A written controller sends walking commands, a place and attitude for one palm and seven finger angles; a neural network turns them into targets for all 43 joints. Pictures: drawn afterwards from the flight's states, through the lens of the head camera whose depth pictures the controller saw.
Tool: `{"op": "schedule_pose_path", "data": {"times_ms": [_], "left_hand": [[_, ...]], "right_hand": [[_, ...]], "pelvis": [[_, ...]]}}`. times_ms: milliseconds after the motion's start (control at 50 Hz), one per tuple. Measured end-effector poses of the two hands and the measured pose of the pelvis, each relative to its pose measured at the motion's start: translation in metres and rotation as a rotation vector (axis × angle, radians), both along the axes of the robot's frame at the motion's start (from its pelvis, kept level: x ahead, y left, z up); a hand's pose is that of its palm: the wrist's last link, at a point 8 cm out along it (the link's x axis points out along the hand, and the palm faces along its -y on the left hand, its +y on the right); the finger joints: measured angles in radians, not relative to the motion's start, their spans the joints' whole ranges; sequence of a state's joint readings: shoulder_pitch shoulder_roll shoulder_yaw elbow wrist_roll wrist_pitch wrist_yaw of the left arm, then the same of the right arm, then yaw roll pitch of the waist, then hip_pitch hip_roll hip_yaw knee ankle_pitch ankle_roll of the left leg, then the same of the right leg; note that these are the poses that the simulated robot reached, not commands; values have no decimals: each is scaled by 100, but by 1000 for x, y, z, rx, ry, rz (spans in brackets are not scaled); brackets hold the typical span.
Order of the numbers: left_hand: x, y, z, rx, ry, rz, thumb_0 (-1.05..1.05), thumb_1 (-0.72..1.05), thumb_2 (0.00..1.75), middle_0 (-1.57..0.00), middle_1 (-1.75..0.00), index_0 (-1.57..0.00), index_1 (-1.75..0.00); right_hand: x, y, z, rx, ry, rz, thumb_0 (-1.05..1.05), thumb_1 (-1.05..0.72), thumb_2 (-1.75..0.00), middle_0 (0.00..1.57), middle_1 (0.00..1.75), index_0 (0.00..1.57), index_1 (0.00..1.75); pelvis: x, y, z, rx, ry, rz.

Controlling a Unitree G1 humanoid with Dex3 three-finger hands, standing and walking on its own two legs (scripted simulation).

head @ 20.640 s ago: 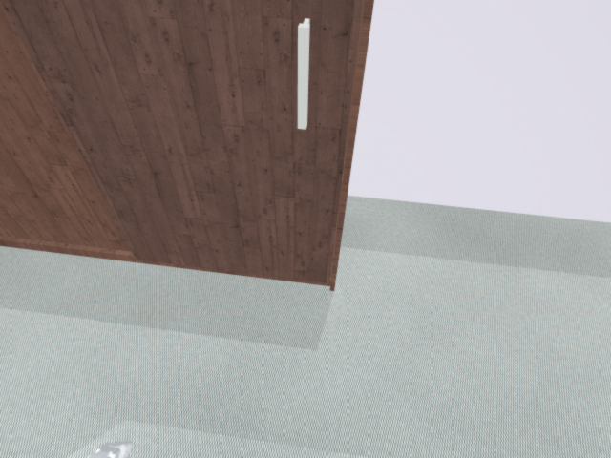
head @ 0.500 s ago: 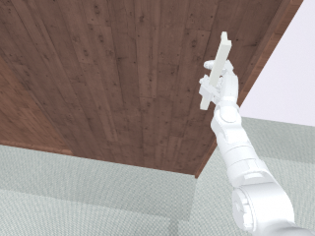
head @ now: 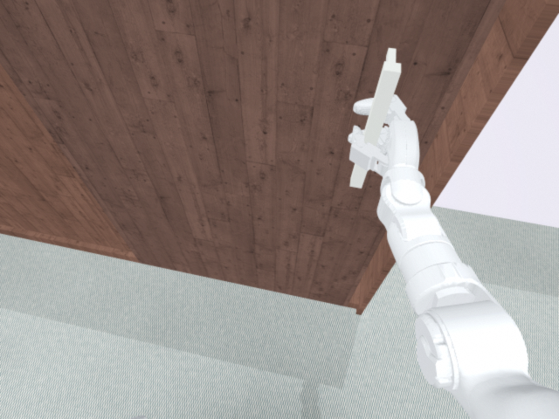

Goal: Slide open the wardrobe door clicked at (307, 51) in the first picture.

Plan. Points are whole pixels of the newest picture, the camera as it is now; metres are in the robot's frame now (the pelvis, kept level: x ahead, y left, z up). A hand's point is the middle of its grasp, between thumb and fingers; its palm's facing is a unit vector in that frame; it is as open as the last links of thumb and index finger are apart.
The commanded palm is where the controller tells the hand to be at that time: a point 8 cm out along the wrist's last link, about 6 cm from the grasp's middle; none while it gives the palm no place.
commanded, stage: step sideways, sliding the door along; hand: right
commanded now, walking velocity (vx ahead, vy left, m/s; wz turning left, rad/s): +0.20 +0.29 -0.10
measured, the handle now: (371, 126) +0.53 -0.07 +0.12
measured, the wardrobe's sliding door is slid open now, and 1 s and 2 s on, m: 0.04 0.08 0.49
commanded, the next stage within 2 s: none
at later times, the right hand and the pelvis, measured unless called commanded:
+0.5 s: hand (349, 145) +0.48 -0.03 +0.13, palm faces +0.01 +0.99 -0.10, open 6.0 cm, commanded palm +0.46 -0.05 +0.13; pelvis +0.02 +0.07 +0.01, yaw -3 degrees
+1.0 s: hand (323, 139) +0.49 +0.01 +0.12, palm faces +0.35 +0.92 -0.20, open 6.3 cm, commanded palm +0.47 +0.04 +0.13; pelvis +0.09 +0.23 -0.01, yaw -11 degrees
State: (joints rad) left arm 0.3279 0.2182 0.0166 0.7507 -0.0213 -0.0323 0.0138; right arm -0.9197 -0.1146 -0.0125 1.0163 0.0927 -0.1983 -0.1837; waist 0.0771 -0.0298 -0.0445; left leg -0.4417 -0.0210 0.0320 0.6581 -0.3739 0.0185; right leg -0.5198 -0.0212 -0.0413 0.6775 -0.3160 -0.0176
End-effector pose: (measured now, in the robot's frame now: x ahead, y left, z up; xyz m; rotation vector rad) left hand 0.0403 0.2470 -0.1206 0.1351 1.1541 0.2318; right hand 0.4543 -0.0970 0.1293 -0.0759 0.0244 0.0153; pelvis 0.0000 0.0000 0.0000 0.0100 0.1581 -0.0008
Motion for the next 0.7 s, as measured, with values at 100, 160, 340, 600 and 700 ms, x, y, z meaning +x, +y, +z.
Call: {"op": "schedule_pose_path", "data": {"times_ms": [100, 160, 340, 600, 700], "left_hand": [[13, 3, 0, 25, -66, 53, 0, 90, 90, -20, -30, -20, -30], [18, 5, -4, 18, -82, 54, 0, 90, 90, -20, -30, -20, -30], [35, 30, -12, -21, -15, -39, 0, 90, 90, -20, -30, -20, -30], [133, 85, 13, 110, -157, -175, 1, 90, 90, -20, -30, -20, -30], [158, 81, 16, 42, -160, -232, 0, 90, 90, -20, -30, -20, -30]], "right_hand": [[3, 2, 3, -23, 31, 59, 2, -70, -77, 39, 135, 35, 140], [4, 4, 4, -24, 40, 60, 3, -71, -77, 38, 134, 36, 140], [1, 11, 5, -32, 60, -14, 3, -71, -81, 38, 133, 32, 140], [3, 14, -4, 10, -68, -29, 1, -72, -85, 43, 138, 30, 140], [2, 19, -2, 4, -52, -67, 2, -74, -85, 41, 140, 27, 140]], "pelvis": [[2, -1, 0, -7, -57, 35], [3, 6, -1, -14, -94, 48], [11, 46, 5, -20, -145, -4], [23, 77, 3, -44, -168, -34], [29, 104, 10, 10, -187, -64]]}}
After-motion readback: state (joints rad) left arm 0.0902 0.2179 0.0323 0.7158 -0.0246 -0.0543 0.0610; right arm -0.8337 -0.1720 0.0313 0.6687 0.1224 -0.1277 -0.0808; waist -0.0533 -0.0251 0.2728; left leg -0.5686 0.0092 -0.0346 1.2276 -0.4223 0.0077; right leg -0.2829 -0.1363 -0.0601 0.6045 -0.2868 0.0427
